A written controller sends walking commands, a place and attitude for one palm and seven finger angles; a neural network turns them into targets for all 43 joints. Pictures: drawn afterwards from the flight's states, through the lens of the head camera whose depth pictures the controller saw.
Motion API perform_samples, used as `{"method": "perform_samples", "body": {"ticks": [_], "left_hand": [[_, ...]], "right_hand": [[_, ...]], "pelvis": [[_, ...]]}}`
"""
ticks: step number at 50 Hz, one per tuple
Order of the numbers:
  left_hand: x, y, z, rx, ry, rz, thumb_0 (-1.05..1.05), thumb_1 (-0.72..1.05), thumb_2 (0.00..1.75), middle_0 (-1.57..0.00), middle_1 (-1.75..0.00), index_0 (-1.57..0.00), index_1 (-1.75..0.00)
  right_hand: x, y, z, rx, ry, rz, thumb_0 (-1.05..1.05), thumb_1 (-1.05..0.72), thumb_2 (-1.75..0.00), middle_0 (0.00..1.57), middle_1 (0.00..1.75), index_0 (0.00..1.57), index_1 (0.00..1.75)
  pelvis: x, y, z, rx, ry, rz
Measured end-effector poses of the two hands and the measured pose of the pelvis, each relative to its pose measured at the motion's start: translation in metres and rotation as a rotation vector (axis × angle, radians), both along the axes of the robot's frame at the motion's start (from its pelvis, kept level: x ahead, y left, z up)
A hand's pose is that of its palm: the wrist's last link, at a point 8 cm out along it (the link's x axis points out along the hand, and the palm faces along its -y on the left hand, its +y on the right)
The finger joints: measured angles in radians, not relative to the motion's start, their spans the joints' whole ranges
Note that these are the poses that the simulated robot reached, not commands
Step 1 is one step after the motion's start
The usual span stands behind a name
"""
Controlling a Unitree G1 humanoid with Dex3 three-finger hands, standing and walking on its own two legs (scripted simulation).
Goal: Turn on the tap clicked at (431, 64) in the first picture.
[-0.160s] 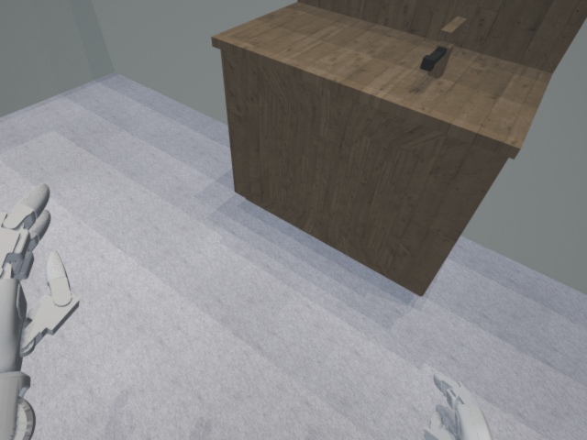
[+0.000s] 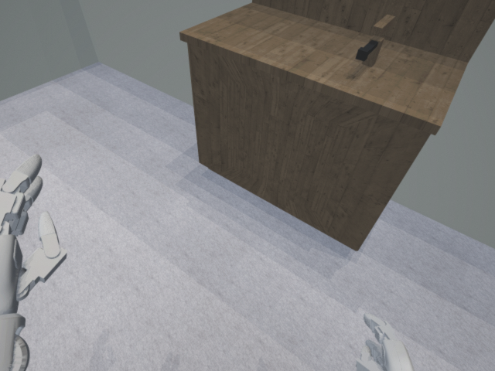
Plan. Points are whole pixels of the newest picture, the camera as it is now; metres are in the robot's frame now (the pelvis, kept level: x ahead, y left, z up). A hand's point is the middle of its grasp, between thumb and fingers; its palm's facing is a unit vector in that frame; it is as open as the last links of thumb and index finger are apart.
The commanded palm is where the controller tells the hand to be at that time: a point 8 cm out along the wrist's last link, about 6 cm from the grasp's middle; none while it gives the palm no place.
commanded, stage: stand and wait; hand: left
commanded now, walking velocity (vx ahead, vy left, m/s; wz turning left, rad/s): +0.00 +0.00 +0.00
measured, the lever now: (362, 54) +0.97 -0.29 +0.10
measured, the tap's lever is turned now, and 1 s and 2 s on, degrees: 0 0 0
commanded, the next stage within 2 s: look at it before walking up in 0.10 s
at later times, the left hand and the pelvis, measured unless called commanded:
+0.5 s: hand (63, 251) +0.21 +0.24 +0.16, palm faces +0.40 -0.83 -0.38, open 7.4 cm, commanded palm +0.16 +0.28 +0.18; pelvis +0.01 +0.00 +0.00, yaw +2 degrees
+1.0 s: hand (54, 209) +0.26 +0.27 +0.17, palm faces +0.52 -0.70 -0.50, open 7.4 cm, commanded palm +0.21 +0.30 +0.18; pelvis +0.11 -0.01 -0.01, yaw +13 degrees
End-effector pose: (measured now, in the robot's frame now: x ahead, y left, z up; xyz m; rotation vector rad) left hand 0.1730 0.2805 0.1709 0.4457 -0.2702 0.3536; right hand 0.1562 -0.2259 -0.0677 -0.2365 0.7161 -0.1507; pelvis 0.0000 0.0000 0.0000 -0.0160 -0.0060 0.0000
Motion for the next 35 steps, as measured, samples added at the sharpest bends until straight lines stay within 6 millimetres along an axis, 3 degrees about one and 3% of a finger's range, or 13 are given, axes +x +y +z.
{"method": "perform_samples", "body": {"ticks": [24, 30, 35], "left_hand": [[0.001, -0.003, 0.001, 0.011, -0.002, 0.008, 0.01, 0.89, 0.90, -0.21, -0.30, -0.21, -0.30], [0.001, 0.012, -0.002, 0.030, -0.038, 0.055, 0.01, 0.89, 0.90, -0.21, -0.30, -0.22, -0.30], [0.001, 0.037, -0.006, 0.032, -0.082, 0.121, 0.01, 0.89, 0.90, -0.21, -0.30, -0.22, -0.30]], "right_hand": [[-0.001, -0.007, -0.007, 0.000, 0.016, -0.011, 0.01, -0.91, -0.90, 0.20, 0.30, 0.20, 0.30], [0.004, -0.007, -0.020, -0.039, 0.069, 0.004, 0.01, -0.91, -0.90, 0.20, 0.30, 0.20, 0.30], [0.020, 0.006, -0.030, -0.051, 0.107, 0.020, 0.01, -0.91, -0.90, 0.20, 0.30, 0.20, 0.30]], "pelvis": [[0.004, -0.002, -0.004, 0.002, 0.007, 0.022], [0.017, 0.004, -0.014, 0.001, 0.012, 0.087], [0.037, 0.017, -0.022, 0.029, -0.001, 0.112]]}}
